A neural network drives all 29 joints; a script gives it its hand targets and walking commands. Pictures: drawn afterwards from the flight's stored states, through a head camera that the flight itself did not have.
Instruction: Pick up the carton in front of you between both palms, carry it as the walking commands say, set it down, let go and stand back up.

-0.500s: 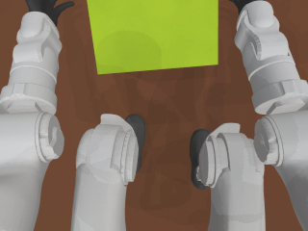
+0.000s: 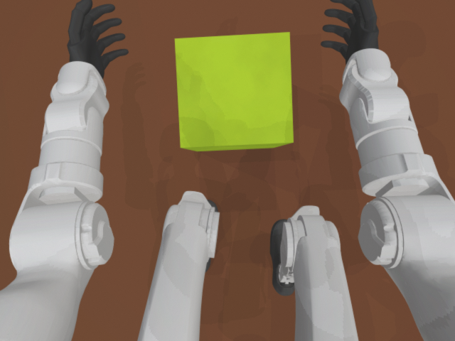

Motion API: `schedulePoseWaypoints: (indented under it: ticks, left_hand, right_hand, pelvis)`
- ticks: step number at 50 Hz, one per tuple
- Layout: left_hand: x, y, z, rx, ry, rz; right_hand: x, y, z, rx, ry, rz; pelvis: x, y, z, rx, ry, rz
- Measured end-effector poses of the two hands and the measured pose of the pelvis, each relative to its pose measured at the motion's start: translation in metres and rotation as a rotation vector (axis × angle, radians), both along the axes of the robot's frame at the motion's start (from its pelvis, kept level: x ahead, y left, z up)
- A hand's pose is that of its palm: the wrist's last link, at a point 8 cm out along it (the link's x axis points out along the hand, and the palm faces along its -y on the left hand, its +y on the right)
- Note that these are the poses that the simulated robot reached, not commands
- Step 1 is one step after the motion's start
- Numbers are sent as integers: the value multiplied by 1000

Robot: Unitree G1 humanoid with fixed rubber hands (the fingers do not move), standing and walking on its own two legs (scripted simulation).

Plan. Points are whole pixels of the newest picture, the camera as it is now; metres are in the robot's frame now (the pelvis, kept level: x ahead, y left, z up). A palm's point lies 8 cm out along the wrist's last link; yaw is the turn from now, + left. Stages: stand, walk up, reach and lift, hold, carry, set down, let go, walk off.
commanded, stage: set down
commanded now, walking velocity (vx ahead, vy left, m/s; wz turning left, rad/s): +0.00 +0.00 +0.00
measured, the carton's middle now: (233, 104) +0.50 +0.07 -0.35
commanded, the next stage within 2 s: let go in 0.50 s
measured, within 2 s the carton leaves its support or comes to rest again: neither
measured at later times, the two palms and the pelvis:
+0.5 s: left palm out of the picture +0.49 +0.29 +0.04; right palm out of the picture +0.55 -0.11 +0.04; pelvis +0.03 +0.00 +0.14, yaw +1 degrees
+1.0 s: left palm out of the picture +0.38 +0.29 +0.16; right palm out of the picture +0.43 -0.15 +0.15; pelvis +0.09 +0.02 +0.25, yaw +2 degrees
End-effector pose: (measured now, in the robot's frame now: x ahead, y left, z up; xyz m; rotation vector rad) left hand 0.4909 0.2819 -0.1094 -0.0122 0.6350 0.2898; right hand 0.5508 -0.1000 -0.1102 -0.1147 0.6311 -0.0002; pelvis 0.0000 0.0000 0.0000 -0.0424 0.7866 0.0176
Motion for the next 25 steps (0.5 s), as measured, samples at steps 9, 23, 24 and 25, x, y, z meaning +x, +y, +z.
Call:
schedulePoseWaypoints:
  ticks: [9,23,24,25]
  left_hand:
    - [-3,8,55,0,0,-2]
    - [-4,9,143,-4,-8,-19]
    - [-4,9,148,-4,-7,-20]
    - [-4,9,153,-4,-6,-22]
  right_hand:
    - [-2,0,52,-2,-3,12]
    - [-4,-4,142,-3,-3,16]
    - [-5,-5,147,-2,-1,16]
    - [-5,-5,152,-2,1,16]
  pelvis:
    - [10,0,49,6,22,5]
    - [25,3,130,2,13,17]
    - [25,3,135,3,11,17]
    - [26,4,140,3,9,17]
